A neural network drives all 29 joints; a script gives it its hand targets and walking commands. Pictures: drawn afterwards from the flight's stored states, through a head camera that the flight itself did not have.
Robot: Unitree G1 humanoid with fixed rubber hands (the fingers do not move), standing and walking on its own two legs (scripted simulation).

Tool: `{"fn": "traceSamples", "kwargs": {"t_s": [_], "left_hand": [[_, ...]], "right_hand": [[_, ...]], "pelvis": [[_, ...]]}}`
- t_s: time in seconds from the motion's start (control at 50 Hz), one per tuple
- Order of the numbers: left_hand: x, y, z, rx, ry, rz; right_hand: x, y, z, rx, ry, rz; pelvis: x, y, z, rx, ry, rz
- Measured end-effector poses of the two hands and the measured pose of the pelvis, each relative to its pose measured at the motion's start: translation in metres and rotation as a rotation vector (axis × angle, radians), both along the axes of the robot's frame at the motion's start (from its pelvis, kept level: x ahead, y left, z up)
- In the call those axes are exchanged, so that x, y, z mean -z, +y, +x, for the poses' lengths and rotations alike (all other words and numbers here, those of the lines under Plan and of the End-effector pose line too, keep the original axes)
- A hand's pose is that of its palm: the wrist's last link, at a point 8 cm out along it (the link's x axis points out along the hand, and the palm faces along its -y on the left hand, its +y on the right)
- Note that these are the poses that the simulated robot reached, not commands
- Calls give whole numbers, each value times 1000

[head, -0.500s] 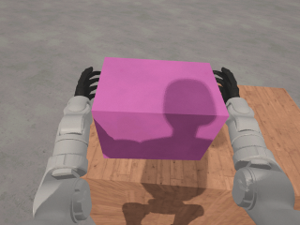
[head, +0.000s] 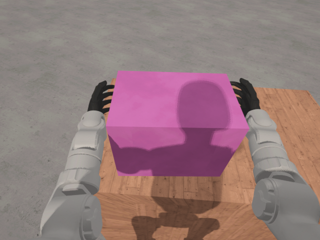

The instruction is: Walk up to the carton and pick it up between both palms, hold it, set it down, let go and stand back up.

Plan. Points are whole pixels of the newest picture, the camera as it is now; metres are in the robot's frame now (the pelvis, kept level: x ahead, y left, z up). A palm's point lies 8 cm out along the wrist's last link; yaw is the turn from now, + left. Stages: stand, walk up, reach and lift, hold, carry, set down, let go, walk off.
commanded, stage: set down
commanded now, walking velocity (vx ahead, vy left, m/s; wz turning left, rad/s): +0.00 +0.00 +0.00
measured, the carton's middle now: (171, 125) +0.41 -0.05 +0.06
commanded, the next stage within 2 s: none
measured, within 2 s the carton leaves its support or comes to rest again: rests again in 0.54 s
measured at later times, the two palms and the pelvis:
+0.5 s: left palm (103, 118) +0.41 +0.13 +0.09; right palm (249, 115) +0.40 -0.26 +0.11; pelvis +0.00 +0.00 +0.00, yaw +0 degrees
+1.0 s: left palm (105, 121) +0.41 +0.13 +0.08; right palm (250, 118) +0.39 -0.26 +0.10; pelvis +0.00 -0.01 +0.00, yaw -1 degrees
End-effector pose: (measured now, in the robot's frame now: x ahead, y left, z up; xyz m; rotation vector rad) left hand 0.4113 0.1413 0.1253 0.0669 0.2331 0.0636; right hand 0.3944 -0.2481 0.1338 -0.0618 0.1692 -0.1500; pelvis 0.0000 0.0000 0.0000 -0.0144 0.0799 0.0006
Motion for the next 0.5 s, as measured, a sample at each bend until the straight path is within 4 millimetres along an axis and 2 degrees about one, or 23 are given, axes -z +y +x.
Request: {"fn": "traceSamples", "kwargs": {"t_s": [0.5], "left_hand": [[31, -11, 3, 8, 26, 1]], "right_hand": [[25, -10, 1, 3, 24, -14]], "pelvis": [[1, -5, 0, 4, 65, 9]]}}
